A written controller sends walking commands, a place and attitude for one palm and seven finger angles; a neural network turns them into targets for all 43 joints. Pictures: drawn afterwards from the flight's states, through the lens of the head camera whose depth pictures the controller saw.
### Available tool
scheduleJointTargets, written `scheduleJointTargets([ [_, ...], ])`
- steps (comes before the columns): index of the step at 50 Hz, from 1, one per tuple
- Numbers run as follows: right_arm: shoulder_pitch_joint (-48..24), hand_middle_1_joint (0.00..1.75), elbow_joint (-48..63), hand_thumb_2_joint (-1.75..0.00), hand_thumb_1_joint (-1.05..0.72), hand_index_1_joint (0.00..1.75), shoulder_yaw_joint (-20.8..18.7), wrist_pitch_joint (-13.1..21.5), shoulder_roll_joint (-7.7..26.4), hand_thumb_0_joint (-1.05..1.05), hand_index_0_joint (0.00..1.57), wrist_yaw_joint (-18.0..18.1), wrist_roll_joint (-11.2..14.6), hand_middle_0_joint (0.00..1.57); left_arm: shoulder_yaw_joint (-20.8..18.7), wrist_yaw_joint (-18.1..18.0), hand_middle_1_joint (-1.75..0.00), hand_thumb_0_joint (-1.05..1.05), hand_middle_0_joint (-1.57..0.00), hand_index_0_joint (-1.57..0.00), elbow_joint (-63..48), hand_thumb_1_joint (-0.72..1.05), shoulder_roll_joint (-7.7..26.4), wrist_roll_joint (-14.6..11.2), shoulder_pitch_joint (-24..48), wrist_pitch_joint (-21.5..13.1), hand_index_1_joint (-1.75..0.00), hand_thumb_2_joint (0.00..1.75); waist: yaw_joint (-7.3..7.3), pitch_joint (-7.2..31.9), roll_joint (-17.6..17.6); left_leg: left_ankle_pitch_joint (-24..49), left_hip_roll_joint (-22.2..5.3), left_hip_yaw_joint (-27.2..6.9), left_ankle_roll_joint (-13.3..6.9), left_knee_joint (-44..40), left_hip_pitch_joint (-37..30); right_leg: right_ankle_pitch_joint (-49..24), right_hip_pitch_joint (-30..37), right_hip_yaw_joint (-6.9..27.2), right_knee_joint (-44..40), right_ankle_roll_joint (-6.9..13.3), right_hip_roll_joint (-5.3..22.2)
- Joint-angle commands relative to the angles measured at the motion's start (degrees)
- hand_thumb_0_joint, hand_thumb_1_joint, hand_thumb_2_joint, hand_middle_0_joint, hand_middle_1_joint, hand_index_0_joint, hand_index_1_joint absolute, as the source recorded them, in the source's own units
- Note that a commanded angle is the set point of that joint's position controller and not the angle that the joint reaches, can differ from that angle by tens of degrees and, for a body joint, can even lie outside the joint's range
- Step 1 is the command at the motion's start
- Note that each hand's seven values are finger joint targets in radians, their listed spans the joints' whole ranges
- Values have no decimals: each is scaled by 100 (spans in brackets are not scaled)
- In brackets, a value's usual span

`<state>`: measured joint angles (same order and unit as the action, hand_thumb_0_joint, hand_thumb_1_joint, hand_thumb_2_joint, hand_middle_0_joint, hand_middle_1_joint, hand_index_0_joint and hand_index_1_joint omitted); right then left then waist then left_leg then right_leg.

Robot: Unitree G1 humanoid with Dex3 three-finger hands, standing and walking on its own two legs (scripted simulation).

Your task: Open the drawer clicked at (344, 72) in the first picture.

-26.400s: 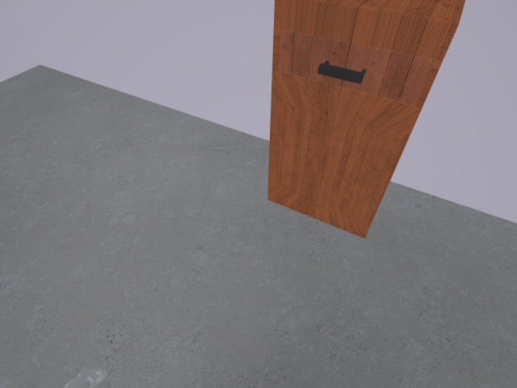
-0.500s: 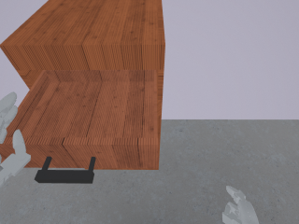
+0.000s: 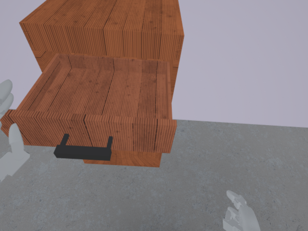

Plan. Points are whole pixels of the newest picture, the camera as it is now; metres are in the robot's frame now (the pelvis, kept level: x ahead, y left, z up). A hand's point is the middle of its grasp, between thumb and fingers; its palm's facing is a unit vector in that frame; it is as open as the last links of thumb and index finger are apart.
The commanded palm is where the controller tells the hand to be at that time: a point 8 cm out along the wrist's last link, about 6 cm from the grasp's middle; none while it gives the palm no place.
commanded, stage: step back with the hand held close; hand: left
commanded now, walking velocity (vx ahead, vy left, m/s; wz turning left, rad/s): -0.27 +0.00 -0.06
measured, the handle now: (86, 145) +0.32 +0.21 +0.03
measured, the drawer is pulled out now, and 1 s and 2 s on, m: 0.30 0.30 0.30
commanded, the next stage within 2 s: stop stepping back and stand still in 0.36 s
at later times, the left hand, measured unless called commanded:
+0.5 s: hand out of the picture +0.09 +0.17 +0.21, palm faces +0.18 -0.82 -0.55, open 7.4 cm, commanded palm +0.02 +0.25 +0.22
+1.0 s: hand out of the picture -0.03 +0.21 +0.23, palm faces +0.45 -0.78 -0.44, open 7.4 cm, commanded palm -0.09 +0.26 +0.22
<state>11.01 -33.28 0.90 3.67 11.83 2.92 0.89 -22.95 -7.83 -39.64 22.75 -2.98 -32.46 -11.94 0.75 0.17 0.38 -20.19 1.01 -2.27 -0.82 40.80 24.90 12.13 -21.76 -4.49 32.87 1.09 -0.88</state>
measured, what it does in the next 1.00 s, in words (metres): walks backwards: right foot, then left foot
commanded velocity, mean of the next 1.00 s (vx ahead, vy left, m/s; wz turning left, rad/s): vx -0.04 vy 0.02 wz -0.01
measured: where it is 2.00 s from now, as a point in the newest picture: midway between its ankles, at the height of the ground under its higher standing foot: outside the picture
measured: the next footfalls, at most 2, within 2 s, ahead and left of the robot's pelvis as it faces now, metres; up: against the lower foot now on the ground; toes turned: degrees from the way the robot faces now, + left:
right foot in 0.40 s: -0.17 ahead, -0.13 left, +0.00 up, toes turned -3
left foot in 0.70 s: -0.17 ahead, +0.10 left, +0.00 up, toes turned +4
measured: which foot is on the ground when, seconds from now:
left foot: down 0.00-0.44, up 0.46-0.68, down 0.70-1.00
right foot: down 0.00-0.04, up 0.06-0.38, down 0.40-1.00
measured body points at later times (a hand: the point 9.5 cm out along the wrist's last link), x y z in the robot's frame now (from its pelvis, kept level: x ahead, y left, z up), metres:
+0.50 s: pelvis -0.13 -0.02 +0.01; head -0.09 -0.02 +0.45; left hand +0.07 +0.22 +0.24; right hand +0.04 -0.26 -0.08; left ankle -0.02 +0.09 -0.69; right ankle -0.19 -0.12 -0.72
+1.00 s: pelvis -0.22 -0.02 +0.01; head -0.24 -0.03 +0.46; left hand -0.06 +0.25 +0.25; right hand -0.05 -0.24 -0.07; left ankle -0.19 +0.10 -0.72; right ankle -0.19 -0.12 -0.72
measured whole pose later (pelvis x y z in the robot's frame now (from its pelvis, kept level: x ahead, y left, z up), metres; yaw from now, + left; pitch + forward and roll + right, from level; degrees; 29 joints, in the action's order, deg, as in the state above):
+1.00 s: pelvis -0.22 -0.02 +0.01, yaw +0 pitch -1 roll -1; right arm 13.1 -34.4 2.3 4.4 9.7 2.4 1.2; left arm -24.3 -9.5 -36.0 23.9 -2.3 -31.9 -11.2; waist 0.7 2.3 -1.1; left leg -20.0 -2.0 -0.1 -0.7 34.9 17.5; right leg 17.3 -15.9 -5.3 31.7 2.3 -0.5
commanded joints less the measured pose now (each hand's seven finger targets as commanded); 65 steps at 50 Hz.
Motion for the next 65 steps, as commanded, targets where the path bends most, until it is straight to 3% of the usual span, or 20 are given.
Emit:
scheduleJointTargets([
  [1,-630,30,1001,-90,-90,30,-290,296,763,0,20,150,-30,20,-897,-189,-30,0,-20,-20,-1376,90,1139,11,194,-308,-30,90,6,235,-906,227,-859,-938,-232,-1952,-245,625,-81,600,-271,43,555],
  [3,-547,30,1072,-90,-90,30,-316,398,635,0,20,103,-69,20,-1026,-172,-30,0,-20,-20,-1544,90,1206,87,188,-415,-30,90,-33,653,-1827,371,-1756,-1673,-525,-2684,496,1264,677,422,1597,-112,79],
  [6,-378,30,926,-90,-90,30,-374,560,600,0,20,44,-196,20,-979,-194,-30,0,-20,-20,-1771,90,1099,65,253,-494,-30,90,-10,644,-1283,1498,-1917,-1702,-819,-2383,-22,1747,-91,746,2848,-118,18],
  [10,-344,30,674,-90,-90,30,-434,671,710,0,20,-74,-96,20,-762,-104,-30,0,-20,-20,-1398,90,850,10,-23,-383,-30,90,-71,1095,-1035,3562,-1564,-862,-616,-1793,-1654,1607,-428,301,1889,-262,-60],
  [19,-858,30,797,-90,-90,30,-269,612,738,0,20,-148,-46,20,-1297,160,-30,0,-20,-20,-1365,90,1320,-322,-251,-497,-30,90,-226,1336,-1186,1324,-1247,-627,-315,-1885,-885,413,1247,61,-1013,-58,-76],
  [21,-846,30,861,-90,-90,30,-266,489,621,0,20,-164,25,20,-1439,221,-30,0,-20,-20,-1499,90,1553,-335,-394,-604,-30,90,-171,1334,-28,423,-443,199,64,-526,-1007,-594,926,431,-1902,224,697],
  [22,-828,30,899,-90,-90,30,-326,480,580,0,20,-122,159,20,-1387,210,-30,0,-20,-20,-1468,90,1606,-347,-397,-624,-30,90,-149,1267,1176,-277,128,586,317,1156,-738,-808,311,1339,-2111,671,1796],
  [23,-973,30,878,-90,-90,30,-451,475,682,0,20,-74,273,20,-1346,166,-30,0,-20,-20,-1242,90,1520,-299,-490,-609,-30,90,-228,947,1656,-992,387,134,268,2862,149,-1816,111,1846,-1931,913,2279],
  [27,-990,30,937,-90,-90,30,-178,80,262,0,20,68,113,20,-1275,-16,-30,0,-20,-20,-513,90,1137,-51,-779,-251,-30,90,142,575,457,-507,-261,78,186,2018,585,-3093,816,787,-972,684,1665],
  [32,-546,30,808,-90,-90,30,-290,316,604,0,20,168,48,20,-716,-244,-30,0,-20,-20,-433,90,818,60,-114,-153,-30,90,131,449,617,339,-113,500,-77,-1611,-861,-1590,1164,919,-848,302,1408],
  [36,-468,30,990,-90,-90,30,-461,445,916,0,20,77,77,20,-583,-281,-30,0,-20,-20,-1380,90,964,61,109,-217,-30,90,-44,770,-830,2968,-1214,-481,-428,-1678,-1859,-679,842,403,-23,-159,513],
  [38,-423,30,918,-90,-90,30,-326,446,691,0,20,10,24,20,-731,-264,-30,0,-20,-20,-1584,90,1110,105,-103,-235,-30,90,23,760,-1186,2965,-991,-452,-343,-1735,-1486,-389,937,78,-99,-144,345],
  [44,-570,30,794,-90,-90,30,-279,474,733,0,20,11,47,20,-803,-311,-30,0,-20,-20,-849,90,974,86,151,-197,-30,90,17,-10,-934,-1774,-1008,-490,-411,-2518,419,1094,1464,55,-260,-48,125],
  [48,-546,30,774,-90,-90,30,-289,348,694,0,20,66,62,20,-626,-250,-30,0,-20,-20,-173,90,802,64,396,-95,-30,90,64,-286,-223,-1724,-501,-58,-250,-1549,442,2145,765,758,-1000,235,318],
  [50,-530,30,713,-90,-90,30,-302,273,644,0,20,66,54,20,-586,-213,-30,0,-20,-20,-96,90,875,40,488,-72,-30,90,63,-271,839,-723,-115,393,-126,173,208,2894,265,2109,-1885,665,1168],
  [52,-554,30,631,-90,-90,30,-315,268,644,0,20,42,29,20,-468,-198,-30,0,-20,-20,-169,90,871,58,716,-95,-30,90,36,7,1219,-429,-137,369,-93,1301,266,2304,480,2598,-2194,964,1840],
  [57,-484,30,658,-90,-90,30,-196,273,587,0,20,113,-73,20,-350,-223,-30,0,-20,-20,-745,90,832,117,652,-123,-30,90,163,-3,94,-282,-269,414,-200,-1410,-1388,2509,-536,925,-1138,439,1031],
  [59,-422,30,762,-90,-90,30,-220,393,746,0,20,103,-116,20,-532,-308,-30,0,-20,-20,-1300,90,908,155,580,-269,-30,90,62,-22,-1903,-1469,-1579,-1868,-728,-2913,-1243,1572,-620,132,972,-27,44],
  [60,-421,30,882,-90,-90,30,-244,469,617,0,20,82,-105,20,-625,-345,-30,0,-20,-20,-1601,90,1122,214,651,-306,-30,90,57,114,-1954,-1070,-1995,-2197,-970,-2970,-1204,1652,-747,157,1863,-79,49],
  [65,-356,30,620,-90,-90,30,-206,720,586,0,20,-12,-27,20,-720,-350,-30,0,-20,-20,-1239,90,1022,120,42,-159,-30,90,-81,144,-1145,1001,-1292,-452,-610,-2231,-798,1051,367,9,561,-221,127],
])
